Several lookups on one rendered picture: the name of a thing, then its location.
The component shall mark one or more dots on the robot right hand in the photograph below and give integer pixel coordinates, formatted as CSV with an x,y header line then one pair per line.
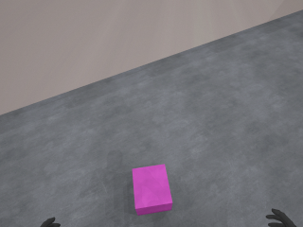
x,y
280,216

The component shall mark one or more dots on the robot left hand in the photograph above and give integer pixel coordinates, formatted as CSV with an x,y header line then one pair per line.
x,y
49,223

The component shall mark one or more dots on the carton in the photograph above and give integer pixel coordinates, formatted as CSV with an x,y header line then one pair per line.
x,y
151,190

